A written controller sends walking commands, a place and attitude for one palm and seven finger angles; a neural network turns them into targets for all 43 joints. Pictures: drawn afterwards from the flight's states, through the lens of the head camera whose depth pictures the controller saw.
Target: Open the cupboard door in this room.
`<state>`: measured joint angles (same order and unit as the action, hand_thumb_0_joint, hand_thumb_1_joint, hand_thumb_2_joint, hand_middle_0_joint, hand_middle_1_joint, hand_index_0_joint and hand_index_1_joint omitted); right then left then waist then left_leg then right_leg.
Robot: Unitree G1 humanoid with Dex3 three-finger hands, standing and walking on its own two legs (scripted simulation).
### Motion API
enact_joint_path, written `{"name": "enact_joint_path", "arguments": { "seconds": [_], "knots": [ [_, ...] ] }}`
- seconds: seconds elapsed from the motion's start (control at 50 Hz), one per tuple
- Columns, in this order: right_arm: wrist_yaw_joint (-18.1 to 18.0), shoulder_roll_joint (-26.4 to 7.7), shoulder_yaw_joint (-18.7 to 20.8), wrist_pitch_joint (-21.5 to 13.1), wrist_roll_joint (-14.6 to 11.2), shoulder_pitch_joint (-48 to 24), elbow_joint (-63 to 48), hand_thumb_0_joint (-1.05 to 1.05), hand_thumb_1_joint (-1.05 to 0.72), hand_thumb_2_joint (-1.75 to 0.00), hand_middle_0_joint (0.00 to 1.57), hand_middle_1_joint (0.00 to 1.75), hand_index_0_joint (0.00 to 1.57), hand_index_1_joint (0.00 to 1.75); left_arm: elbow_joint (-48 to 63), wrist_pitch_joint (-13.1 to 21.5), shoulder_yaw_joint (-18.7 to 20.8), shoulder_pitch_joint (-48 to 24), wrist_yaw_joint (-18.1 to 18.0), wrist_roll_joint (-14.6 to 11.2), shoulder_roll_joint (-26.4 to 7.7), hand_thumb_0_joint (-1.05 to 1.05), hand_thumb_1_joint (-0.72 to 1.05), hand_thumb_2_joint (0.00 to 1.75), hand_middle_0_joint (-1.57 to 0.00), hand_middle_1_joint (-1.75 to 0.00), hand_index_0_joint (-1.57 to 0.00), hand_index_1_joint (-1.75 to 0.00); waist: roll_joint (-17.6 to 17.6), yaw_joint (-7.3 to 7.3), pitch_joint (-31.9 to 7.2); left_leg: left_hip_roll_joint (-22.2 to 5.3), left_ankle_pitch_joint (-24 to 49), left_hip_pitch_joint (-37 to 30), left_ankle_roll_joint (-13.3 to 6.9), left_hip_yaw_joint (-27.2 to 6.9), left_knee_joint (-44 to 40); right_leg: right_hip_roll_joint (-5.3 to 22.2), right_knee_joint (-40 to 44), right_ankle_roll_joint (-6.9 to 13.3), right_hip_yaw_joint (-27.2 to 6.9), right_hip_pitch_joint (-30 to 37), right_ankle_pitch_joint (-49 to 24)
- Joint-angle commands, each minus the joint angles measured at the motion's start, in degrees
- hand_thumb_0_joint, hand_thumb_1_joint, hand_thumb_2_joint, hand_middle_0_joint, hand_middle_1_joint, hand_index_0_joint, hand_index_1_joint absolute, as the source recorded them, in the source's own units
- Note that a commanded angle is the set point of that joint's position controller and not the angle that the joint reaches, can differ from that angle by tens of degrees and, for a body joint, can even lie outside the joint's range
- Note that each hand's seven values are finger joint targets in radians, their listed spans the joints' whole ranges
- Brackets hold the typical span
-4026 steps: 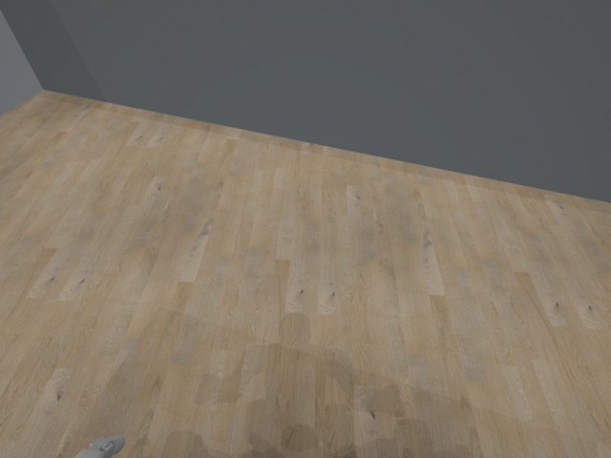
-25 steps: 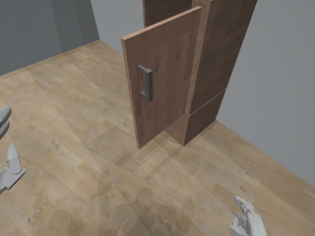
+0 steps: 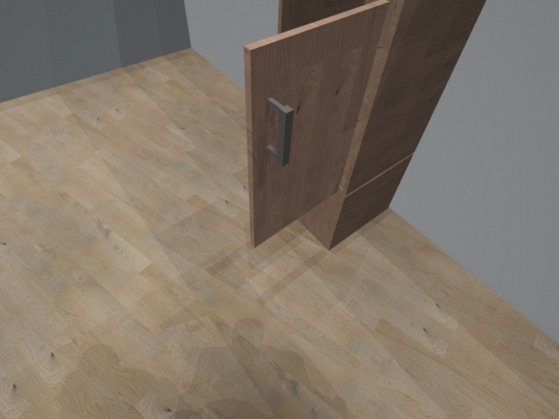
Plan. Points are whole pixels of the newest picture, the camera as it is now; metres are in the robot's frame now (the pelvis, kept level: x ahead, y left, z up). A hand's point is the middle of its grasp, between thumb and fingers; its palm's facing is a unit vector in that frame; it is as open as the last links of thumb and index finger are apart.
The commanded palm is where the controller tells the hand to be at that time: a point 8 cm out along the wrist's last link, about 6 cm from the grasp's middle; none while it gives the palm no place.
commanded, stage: let the arm hang, fingers relaxed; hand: left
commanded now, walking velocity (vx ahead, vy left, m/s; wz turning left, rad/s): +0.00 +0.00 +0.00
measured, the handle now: (278, 132) +0.62 +0.04 +0.04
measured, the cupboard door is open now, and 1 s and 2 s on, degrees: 92 92 92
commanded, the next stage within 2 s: look to check the result in 0.70 s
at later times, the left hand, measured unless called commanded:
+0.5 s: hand out of the picture +0.06 +0.23 -0.15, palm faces -0.01 -0.95 -0.31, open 7.4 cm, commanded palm none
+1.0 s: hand out of the picture +0.11 +0.24 -0.14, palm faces -0.03 -0.94 -0.35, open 7.4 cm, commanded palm none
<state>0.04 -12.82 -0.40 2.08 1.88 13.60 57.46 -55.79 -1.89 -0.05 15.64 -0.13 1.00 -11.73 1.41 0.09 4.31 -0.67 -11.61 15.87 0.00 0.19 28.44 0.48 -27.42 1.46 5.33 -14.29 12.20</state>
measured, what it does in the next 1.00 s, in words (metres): stands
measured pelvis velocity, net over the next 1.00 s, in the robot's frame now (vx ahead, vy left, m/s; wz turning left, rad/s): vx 0.04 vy -0.01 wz -0.02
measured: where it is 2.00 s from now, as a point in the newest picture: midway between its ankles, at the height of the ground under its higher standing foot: outside the picture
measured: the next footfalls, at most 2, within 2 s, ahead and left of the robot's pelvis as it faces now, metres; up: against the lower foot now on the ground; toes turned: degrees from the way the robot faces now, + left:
none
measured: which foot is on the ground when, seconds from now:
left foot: down 0.00-1.00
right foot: down 0.00-1.00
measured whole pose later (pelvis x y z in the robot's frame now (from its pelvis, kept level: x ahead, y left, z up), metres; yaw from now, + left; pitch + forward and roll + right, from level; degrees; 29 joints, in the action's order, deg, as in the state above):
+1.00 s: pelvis +0.04 -0.01 +0.01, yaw -1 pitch -1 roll +0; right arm -0.2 -18.4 0.6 0.0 1.4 5.8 64.1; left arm -65.4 1.1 1.2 5.5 0.0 0.8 -17.5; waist -2.0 -0.2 3.7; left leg -0.7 -9.3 7.1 0.6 1.2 17.5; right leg 0.0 -18.9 1.7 4.3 -7.1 10.9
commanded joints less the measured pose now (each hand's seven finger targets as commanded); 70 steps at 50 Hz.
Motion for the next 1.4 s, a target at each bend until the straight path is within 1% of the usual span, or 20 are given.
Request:
{"name": "enact_joint_path", "arguments": {
  "seconds": [0.0, 0.04, 0.06, 0.1, 0.18, 0.24, 0.36, 0.44, 0.54, 0.58, 0.66, 0.72, 0.88, 0.96, 1.04, 1.22, 1.26, 1.34, 1.36, 1.38],
  "knots": [
    [-0.86, -6.88, 1.68, -1.53, -0.35, -0.42, -1.43, 0.00, -0.90, -0.90, 0.20, 0.30, 0.20, 0.30, -0.12, 2.48, 2.48, -0.53, -0.71, -0.31, -9.53, 0.00, 0.90, 0.90, -0.20, -0.30, -0.20, -0.30, -7.79, -0.35, -3.44, -3.98, -6.97, 0.36, -1.59, -5.32, -8.70, 5.82, 9.80, 2.34, -8.62, 1.73, 8.58],
    [-0.97, -7.22, 2.06, -1.45, -0.36, 0.93, -0.11, 0.00, -0.90, -0.90, 0.20, 0.30, 0.20, 0.30, -1.98, 2.48, 2.60, -0.80, -0.66, -0.28, -9.63, 0.00, 0.90, 0.90, -0.20, -0.30, -0.20, -0.30, -5.99, -0.55, -2.57, -4.03, -8.51, 0.05, -1.78, -5.25, -9.15, 5.77, 10.57, 2.42, -8.55, 0.55, 10.74],
    [-1.01, -7.90, 2.39, -1.44, -0.47, 1.19, 0.29, 0.00, -0.90, -0.90, 0.20, 0.30, 0.20, 0.30, -2.78, 2.55, 2.77, -0.89, -0.69, -0.25, -10.23, 0.00, 0.90, 0.90, -0.20, -0.30, -0.20, -0.30, -3.75, -0.44, -1.86, -4.24, -8.52, -0.61, -1.95, -5.45, -9.16, 5.66, 10.91, 2.50, -8.10, -0.35, 11.45],
    [-1.09, -7.83, 2.47, -1.60, -0.39, 2.13, 1.41, 0.00, -0.90, -0.90, 0.20, 0.30, 0.20, 0.30, -3.98, 2.51, 2.83, -1.39, -0.69, -0.24, -10.05, 0.00, 0.90, 0.90, -0.20, -0.30, -0.20, -0.30, -2.39, -0.53, -1.37, -4.54, -8.98, -0.34, -2.18, -5.71, -9.96, 5.67, 10.68, 2.37, -7.84, -0.40, 11.43],
    [-1.16, -8.09, 2.77, -1.92, -0.46, 2.86, 2.86, 0.00, -0.90, -0.90, 0.20, 0.30, 0.20, 0.30, -5.64, 2.67, 3.15, -1.70, -0.82, -0.22, -10.64, 0.00, 0.90, 0.90, -0.20, -0.30, -0.20, -0.30, -0.73, -0.54, -1.87, -4.59, -6.91, -1.50, -2.38, -5.35, -10.13, 5.90, 10.43, 2.42, -7.80, 0.06, 10.38],
    [-1.17, -8.37, 2.82, -2.06, -0.43, 2.38, 3.61, 0.00, -0.90, -0.90, 0.20, 0.30, 0.20, 0.30, -6.29, 2.62, 3.24, -2.14, -0.90, -0.22, -10.95, 0.00, 0.90, 0.90, -0.20, -0.30, -0.20, -0.30, -0.16, -0.23, -0.60, -4.87, -7.28, -0.81, -2.54, -5.87, -11.13, 5.84, 10.08, 2.32, -7.69, 0.15, 9.95],
    [-1.06, -9.49, 2.93, -2.52, -0.56, 0.49, 4.22, 0.00, -0.90, -0.90, 0.20, 0.30, 0.20, 0.30, -6.43, 3.06, 3.50, -3.89, -0.98, -0.21, -12.36, 0.00, 0.90, 0.90, -0.20, -0.30, -0.20, -0.30, -1.60, 0.03, -1.29, -5.13, -2.91, -2.24, -2.42, -5.62, -11.46, 6.12, 9.66, 2.16, -7.81, 1.63, 6.20],
    [-0.96, -10.05, 2.80, -2.75, -0.54, -1.26, 4.50, 0.00, -0.90, -0.90, 0.20, 0.30, 0.20, 0.30, -6.51, 3.24, 3.46, -5.50, -0.93, -0.18, -12.99, 0.00, 0.90, 0.90, -0.20, -0.30, -0.20, -0.30, -0.84, -0.05, -1.54, -5.25, -0.21, -3.11, -2.24, -5.46, -11.81, 6.53, 9.97, 1.94, -7.90, 2.74, 3.83],
    [-0.96, -11.49, 2.72, -3.14, -0.55, -3.69, 4.50, 0.00, -0.90, -0.90, 0.20, 0.30, 0.20, 0.30, -6.31, 3.68, 3.39, -7.66, -0.91, -0.28, -13.93, 0.00, 0.90, 0.90, -0.20, -0.30, -0.20, -0.30, -3.62, -0.13, -3.56, -5.68, 4.85, -5.27, -1.80, -5.32, -12.06, 6.79, 9.79, 1.77, -8.08, 4.95, -1.64],
    [-0.95, -12.11, 2.70, -3.27, -0.58, -4.40, 4.30, 0.00, -0.90, -0.90, 0.20, 0.30, 0.20, 0.30, -6.13, 3.85, 3.50, -8.55, -0.90, -0.23, -14.43, 0.00, 0.90, 0.90, -0.20, -0.30, -0.20, -0.30, -2.62, -0.20, -4.05, -5.93, 6.74, -5.81, -1.74, -5.28, -12.10, 6.93, 9.90, 1.69, -7.94, 5.84, -3.76],
    [-0.94, -13.28, 2.69, -3.32, -0.63, -6.05, 4.13, 0.00, -0.90, -0.90, 0.20, 0.30, 0.20, 0.30, -6.06, 4.00, 3.50, -9.31, -0.82, -0.21, -15.14, 0.00, 0.90, 0.90, -0.20, -0.30, -0.20, -0.30, -3.26, -0.08, -4.27, -5.88, 7.48, -7.04, -1.53, -5.09, -12.39, 6.99, 10.84, 1.63, -8.23, 6.13, -4.55],
    [-0.94, -13.84, 2.60, -3.33, -0.59, -6.71, 4.20, 0.00, -0.90, -0.90, 0.20, 0.30, 0.20, 0.30, -6.08, 4.08, 3.45, -10.41, -0.77, -0.29, -15.48, 0.00, 0.90, 0.90, -0.20, -0.30, -0.20, -0.30, -1.81, -0.37, -4.75, -6.01, 8.22, -7.79, -1.34, -4.97, -12.70, 7.15, 11.23, 1.56, -8.24, 6.82, -5.93],
    [-0.93, -15.19, 2.55, -3.24, -0.69, -8.34, 4.02, 0.00, -0.90, -0.90, 0.20, 0.30, 0.20, 0.30, -6.08, 4.32, 3.38, -11.41, -0.83, -0.33, -16.79, 0.00, 0.90, 0.90, -0.20, -0.30, -0.20, -0.30, -2.34, -0.56, -6.62, -6.23, 10.86, -10.19, -1.15, -4.48, -12.43, 7.50, 11.73, 1.53, -8.36, 8.32, -10.29],
    [-1.03, -15.81, 2.54, -3.14, -0.82, -8.55, 3.83, 0.00, -0.90, -0.90, 0.20, 0.30, 0.20, 0.30, -6.07, 4.38, 3.40, -11.34, -0.89, -0.39, -17.26, 0.00, 0.90, 0.90, -0.20, -0.30, -0.20, -0.30, -1.09, -0.50, -6.82, -6.37, 11.92, -11.21, -1.12, -4.25, -12.34, 7.40, 11.81, 1.47, -8.20, 8.62, -12.53],
    [-1.05, -16.06, 2.55, -3.07, -0.80, -8.46, 3.94, 0.00, -0.90, -0.90, 0.20, 0.30, 0.20, 0.30, -6.24, 4.42, 3.30, -11.60, -0.96, -0.44, -17.55, 0.00, 0.90, 0.90, -0.20, -0.30, -0.20, -0.30, -0.28, -0.70, -7.25, -6.46, 12.53, -11.83, -1.04, -4.10, -12.48, 7.51, 11.92, 1.43, -8.35, 9.37, -14.38],
    [-1.13, -16.32, 2.39, -3.00, -0.83, -8.65, 4.01, 0.00, -0.90, -0.90, 0.20, 0.30, 0.20, 0.30, -6.26, 4.47, 3.22, -11.42, -1.06, -0.51, -17.96, 0.00, 0.90, 0.90, -0.20, -0.30, -0.20, -0.30, -1.31, -0.63, -7.57, -6.54, 13.10, -12.63, -0.82, -3.45, -12.40, 7.61, 12.14, 1.42, -8.49, 10.27, -16.72],
    [-1.17, -16.25, 2.44, -2.97, -0.93, -8.74, 3.85, 0.00, -0.90, -0.90, 0.20, 0.30, 0.20, 0.30, -6.19, 4.49, 3.35, -11.02, -1.12, -0.47, -18.03, 0.00, 0.90, 0.90, -0.20, -0.30, -0.20, -0.30, -0.42, -0.42, -6.89, -6.48, 13.14, -12.78, -0.87, -3.29, -12.26, 7.56, 12.37, 1.25, -8.27, 9.70, -17.05],
    [-1.21, -16.07, 2.36, -2.96, -0.80, -8.27, 4.12, 0.00, -0.90, -0.90, 0.20, 0.30, 0.20, 0.30, -6.22, 4.47, 3.25, -11.29, -1.13, -0.53, -17.88, 0.00, 0.90, 0.90, -0.20, -0.30, -0.20, -0.30, -1.36, -0.64, -6.98, -6.54, 12.93, -12.45, -0.69, -3.24, -12.60, 7.50, 12.34, 1.40, -8.63, 10.52, -17.39],
    [-1.25, -16.12, 2.37, -2.94, -0.89, -8.36, 3.88, 0.00, -0.90, -0.90, 0.20, 0.30, 0.20, 0.30, -6.22, 4.49, 3.34, -11.03, -1.17, -0.50, -18.02, 0.00, 0.90, 0.90, -0.20, -0.30, -0.20, -0.30, -0.39, -0.44, -6.94, -6.43, 13.13, -12.76, -0.79, -3.24, -12.36, 7.40, 12.42, 1.19, -8.47, 10.19, -17.63],
    [-1.27, -16.01, 2.38, -2.95, -0.81, -8.23, 4.05, 0.00, -0.90, -0.90, 0.20, 0.30, 0.20, 0.30, -6.25, 4.49, 3.23, -11.06, -1.17, -0.53, -17.77, 0.00, 0.90, 0.90, -0.20, -0.30, -0.20, -0.30, -1.28, -0.61, -7.27, -6.60, 13.39, -12.93, -0.77, -3.06, -12.26, 7.57, 12.40, 1.27, -8.51, 10.50, -18.15]
  ]
}}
